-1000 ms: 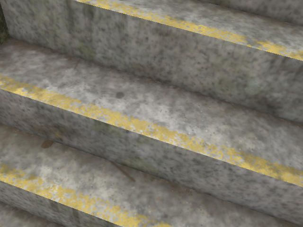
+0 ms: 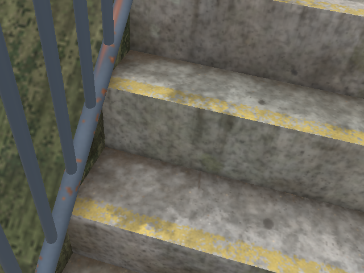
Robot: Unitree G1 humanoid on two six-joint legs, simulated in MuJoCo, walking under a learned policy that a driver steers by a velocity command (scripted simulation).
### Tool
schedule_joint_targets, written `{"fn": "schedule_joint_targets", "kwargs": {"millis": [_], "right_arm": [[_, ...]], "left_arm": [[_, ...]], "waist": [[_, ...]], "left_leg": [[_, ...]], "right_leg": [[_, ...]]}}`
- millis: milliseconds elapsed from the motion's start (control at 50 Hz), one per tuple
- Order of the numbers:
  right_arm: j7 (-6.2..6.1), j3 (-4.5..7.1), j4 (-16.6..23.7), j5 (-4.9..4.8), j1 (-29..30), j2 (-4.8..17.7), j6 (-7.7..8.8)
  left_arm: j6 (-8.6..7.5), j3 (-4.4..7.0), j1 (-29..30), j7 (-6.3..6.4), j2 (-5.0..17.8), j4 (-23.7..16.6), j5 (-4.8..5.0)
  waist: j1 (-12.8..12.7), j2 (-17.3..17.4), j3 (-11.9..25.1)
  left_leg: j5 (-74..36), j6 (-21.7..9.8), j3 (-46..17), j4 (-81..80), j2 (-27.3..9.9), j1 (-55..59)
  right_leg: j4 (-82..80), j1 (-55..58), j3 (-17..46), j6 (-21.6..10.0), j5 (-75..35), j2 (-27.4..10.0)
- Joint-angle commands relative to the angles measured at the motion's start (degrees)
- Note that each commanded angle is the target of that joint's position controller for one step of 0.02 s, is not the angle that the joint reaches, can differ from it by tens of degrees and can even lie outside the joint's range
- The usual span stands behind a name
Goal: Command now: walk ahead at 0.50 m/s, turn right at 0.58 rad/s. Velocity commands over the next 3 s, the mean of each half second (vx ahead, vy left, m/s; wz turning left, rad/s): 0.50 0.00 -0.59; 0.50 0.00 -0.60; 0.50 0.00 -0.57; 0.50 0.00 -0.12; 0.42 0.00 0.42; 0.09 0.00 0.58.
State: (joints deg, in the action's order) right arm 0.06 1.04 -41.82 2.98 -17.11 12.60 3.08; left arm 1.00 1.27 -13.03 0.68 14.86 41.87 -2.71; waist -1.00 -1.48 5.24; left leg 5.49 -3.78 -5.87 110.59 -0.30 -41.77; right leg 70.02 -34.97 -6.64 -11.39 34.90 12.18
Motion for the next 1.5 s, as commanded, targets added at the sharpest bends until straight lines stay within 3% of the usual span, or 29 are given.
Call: {"fn": "schedule_joint_targets", "kwargs": {"millis": [20, 60, 140, 220, 260, 280, 300, 320, 400, 540, 580, 620, 700, 720, 780, 820, 840, 920, 1000, 1040, 1100, 1120, 1140, 1160, 1180, 1220, 1280, 1380, 1500], "right_arm": [[1.82, 0.27, 5.2, -0.71, 2.4, 7.4, -1.29], [1.32, 0.53, 10.9, -1.07, 7.9, 11.4, -1.36], [1.64, -0.58, 5.2, 0.59, 7.5, 6.4, -3.8], [1.06, -0.12, 7.5, 1.88, 7.8, 3.7, -6.08], [2.0, 0.51, 1.4, -0.21, -4.1, 3.6, -6.0], [1.87, 0.84, -3.2, -0.5, -13.9, 2.8, -5.8], [1.57, 1.95, -6.1, 3.18, -16.5, 6.0, -4.84], [2.75, 2.94, -6.9, 5.2, -16.8, 9.9, -4.25], [4.45, -1.94, -14.8, 3.72, -10.9, -3.8, -2.61], [3.4, -2.4, -20.9, 6.8, -16.3, 1.5, -0.72], [6.43, -2.86, -21.3, 3.84, -12.1, 2.6, -0.93], [7.11, -3.05, -20.6, 1.46, -8.2, 8.0, 1.67], [6.44, 0.7, -23.6, 2.57, -16.7, 12.9, -0.09], [-0.41, 2.71, -13.6, -7.54, -5.9, 10.6, 0.65], [-2.33, 0.78, -1.9, -3.27, 6.7, 0.6, 2.85], [-3.65, -1.36, 10.2, -1.68, 15.0, -6.2, 2.77], [2.76, 0.08, -0.2, 0.98, 4.4, -1.2, 1.05], [2.4, -1.5, 10.9, 0.15, 19.4, 0.6, 0.65], [0.62, -2.88, 16.9, 0.6, 27.4, 1.3, 0.9], [0.92, -3.22, 18.9, -0.86, 34.1, 2.9, -2.08], [1.14, -1.06, 9.9, -1.5, 13.7, 5.9, -3.49], [-0.51, 0.44, 6.2, -1.54, 5.5, 10.3, -2.61], [-1.64, 1.76, 1.4, 0.46, -8.8, 12.3, -3.95], [-0.97, 1.45, 0.7, 1.98, -7.3, 12.4, -3.46], [-0.04, 1.08, -2.1, -1.19, -3.8, 10.1, -2.0], [0.74, -0.5, -8.2, -2.17, 1.2, -0.1, -0.6], [-1.21, -2.36, -10.8, -2.57, 9.3, -8.9, 1.4], [0.37, -1.19, -17.0, 2.0, -0.5, -0.2, 1.59], [1.04, -3.73, -21.9, 5.33, -9.3, -1.4, 3.8]], "left_arm": [[-4.59, -2.29, 5.8, -7.01, -5.8, 2.9, -1.84], [-7.71, 0.81, 17.5, -6.29, 4.6, -0.8, 1.58], [-8.51, -0.11, 7.3, -5.95, 1.5, 1.2, 0.78], [-8.96, 2.55, 9.8, -6.11, 4.8, -4.3, 4.05], [-7.82, 3.71, 10.2, -7.33, 4.1, -6.4, 3.68], [-5.65, 2.69, 6.6, -9.63, -0.2, -5.0, 2.15], [-4.03, -0.08, -3.4, -11.23, -8.6, -2.0, 2.58], [-3.05, -0.27, -8.7, -10.83, -5.6, -0.7, 2.53], [-1.57, -2.71, 9.1, -5.39, -4.4, -6.3, 4.18], [1.97, -6.45, 27.0, -6.24, -4.6, -11.0, 3.96], [5.83, -7.61, 30.1, -6.8, -5.6, -11.4, 2.79], [6.89, -6.71, 17.2, -7.74, -5.7, -7.5, 2.23], [7.78, -5.15, 15.2, -7.26, -3.3, -6.9, 1.36], [1.75, -3.48, 7.4, -3.69, -3.8, 0.1, 0.78], [0.35, 2.13, 1.9, 0.84, 7.8, 2.0, -0.84], [-2.67, 3.02, 2.4, 0.89, 8.2, 4.8, -1.14], [-4.55, -0.55, -6.1, -4.02, -1.5, 9.0, 3.51], [-6.84, -0.82, 0.6, -5.68, -3.8, 13.4, -0.39], [-7.11, -0.53, -6.2, -6.77, 2.4, 12.8, -3.8], [-7.11, 1.39, -2.8, -7.28, 10.0, 8.0, 2.79], [-8.19, 3.3, 0.3, -8.12, 13.5, 4.0, 3.26], [-8.66, 2.0, -5.3, -8.67, 5.8, 5.0, -0.43], [-7.99, -0.6, -7.7, -9.69, -1.3, 7.4, -2.59], [-7.22, -0.04, -6.7, -9.29, -0.9, 10.9, 0.71], [-7.51, 0.36, -4.5, -7.69, 1.2, 9.9, 3.62], [-6.72, -0.41, -2.5, -5.62, 1.2, 11.5, 3.0], [-5.03, -2.29, -1.5, -5.36, -3.1, 12.3, 2.33], [-3.69, -4.06, 10.5, -7.33, -0.5, 10.3, 1.49], [-1.39, -3.43, 13.9, -6.8, 0.8, 7.3, 1.05]], "waist": [[4.0, 7.3, -9.7], [10.2, 5.2, -1.2], [6.5, 0.4, 5.2], [8.9, -5.2, 5.0], [10.4, 3.6, 7.3], [10.6, 2.8, 10.1], [4.9, 13.2, 11.3], [3.3, 12.4, 14.3], [3.0, 1.4, 5.8], [4.1, 5.1, -2.3], [0.4, 9.5, -3.1], [-7.2, 14.6, 4.1], [-2.4, 21.2, 8.3], [-2.7, 8.2, 12.9], [-9.8, -7.5, 6.3], [-2.7, -3.2, -3.4], [-3.3, 4.6, -1.3], [4.5, 0.2, -4.1], [4.4, 6.0, -1.9], [5.7, -3.7, 0.3], [11.8, -5.6, 10.2], [10.4, 7.6, 17.6], [16.1, 21.9, 23.2], [16.5, 23.3, 12.0], [11.5, 19.0, 2.1], [5.7, 1.1, 0.6], [0.1, 2.7, 0.9], [3.8, 3.1, -0.9], [4.0, 4.2, -4.6]], "left_leg": [[-5.4, -5.8, -9.8, 3.7, -0.1, -21.6], [2.5, -2.1, 1.7, -9.2, -1.8, -6.3], [-1.7, 1.9, 4.9, -20.5, -3.4, 3.7], [8.5, 5.3, 9.1, -63.7, -0.5, 17.4], [-3.7, 4.7, 13.0, -93.6, 4.4, 19.1], [-23.3, 0.1, 4.4, -96.4, -2.4, 34.5], [-61.8, -9.5, -5.5, -81.9, -16.7, 52.0], [-54.6, -16.6, -16.9, -79.7, -24.4, 58.1], [-24.8, -12.5, -4.9, -88.3, -22.0, 52.4], [-4.2, -9.9, 6.9, -106.5, -15.8, 29.3], [-21.1, -11.4, 10.8, -114.3, -17.4, 15.9], [-81.7, -12.6, 17.3, -102.4, -18.7, 24.1], [-111.5, -10.8, 14.1, -85.9, -20.6, 55.8], [-91.3, -5.2, 20.8, -72.2, -16.5, 46.8], [5.0, 1.6, 7.1, -1.1, 4.0, -6.4], [8.3, 0.8, 1.2, 23.2, 3.0, -22.4], [-0.3, -2.9, -12.6, 20.8, 4.3, -29.4], [25.8, -9.1, -3.1, 19.3, 1.9, -25.8], [15.4, -4.0, 2.4, -0.3, -1.1, -22.6], [37.1, 4.3, 10.6, -24.5, 3.4, 6.8], [17.2, 2.4, 13.4, -43.4, 9.2, 15.2], [4.9, -8.6, -8.7, -49.8, 0.9, 28.1], [16.3, -18.4, -40.8, -73.0, -10.8, 40.8], [45.6, -19.1, -56.2, -84.3, -16.1, 33.6], [48.3, -15.9, -44.7, -82.4, -14.5, 27.1], [37.7, -12.5, -27.3, -77.3, -14.3, 21.7], [27.5, -7.4, -12.6, -83.4, -11.2, 15.8], [24.5, -7.8, -1.9, -95.7, -14.6, 19.4], [16.0, -5.9, 6.9, -99.5, -16.7, 29.5]], "right_leg": [[-40.8, -10.9, 30.3, -6.5, -3.1, -15.1], [-44.5, -19.6, 17.8, -3.5, -12.9, -10.3], [-45.7, -9.0, 19.8, -2.6, -32.4, -13.9], [-40.9, 8.4, 24.1, -9.0, -69.4, -14.3], [-26.8, 26.0, 23.1, -9.2, -84.5, -11.2], [-7.7, 14.5, 20.5, -5.3, -78.8, -7.8], [14.6, -13.1, 14.6, -0.9, -25.8, 0.2], [41.2, -30.5, 22.0, 1.7, -12.7, 0.2], [67.7, -57.6, 18.6, 0.6, -14.5, -6.1], [42.4, -54.8, 1.7, -1.4, -31.7, -17.0], [33.6, -35.8, -5.0, -4.5, -19.8, -16.3], [31.8, -24.4, -5.9, -2.3, -23.0, -12.7], [-4.8, -20.0, -8.3, -0.2, -8.4, -4.5], [-7.9, -1.7, -6.8, -0.2, 1.5, 0.2], [-49.9, 16.2, 56.0, -15.9, 8.0, -21.1], [-51.6, 12.3, 52.3, -13.1, -0.1, -21.5], [-39.4, 15.4, 45.0, -9.6, -9.2, -20.0], [-48.0, 1.3, 27.3, -4.3, -25.2, -18.1], [-51.6, 0.4, 25.9, -2.9, -29.8, -14.5], [-63.8, -17.1, 29.2, -7.8, -43.4, -17.4], [-48.9, 9.7, 22.4, -9.9, -111.6, -21.9], [-30.3, 0.6, 18.4, -4.3, -108.6, -16.1], [-9.3, -14.1, 21.6, -0.2, -56.5, -8.6], [24.9, -27.3, 29.3, 2.0, -35.8, -4.7], [34.0, -35.3, 25.4, 1.7, -38.0, -5.5], [33.7, -37.2, 22.1, 0.1, -39.1, -8.2], [30.4, -33.6, 18.5, 1.1, -29.1, -12.2], [27.9, -40.8, 11.8, 0.7, -36.7, -14.8], [26.0, -40.3, 7.7, -2.8, -35.5, -20.1]]}}
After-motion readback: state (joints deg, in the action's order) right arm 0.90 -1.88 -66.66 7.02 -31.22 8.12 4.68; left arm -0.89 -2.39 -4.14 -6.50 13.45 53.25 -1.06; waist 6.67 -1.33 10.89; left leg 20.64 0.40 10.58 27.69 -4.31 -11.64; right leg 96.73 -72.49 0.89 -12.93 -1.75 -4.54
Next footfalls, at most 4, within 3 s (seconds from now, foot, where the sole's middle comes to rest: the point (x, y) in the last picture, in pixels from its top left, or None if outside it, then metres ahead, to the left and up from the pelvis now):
0.28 left None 0.16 0.20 -0.66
0.70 right None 0.29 -0.07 -0.47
1.10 left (176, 205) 0.57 0.03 -0.27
1.70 right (339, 247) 0.48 -0.38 -0.27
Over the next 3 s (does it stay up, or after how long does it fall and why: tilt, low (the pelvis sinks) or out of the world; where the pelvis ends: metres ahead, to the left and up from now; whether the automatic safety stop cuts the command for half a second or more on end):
stays up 0.66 -0.50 0.72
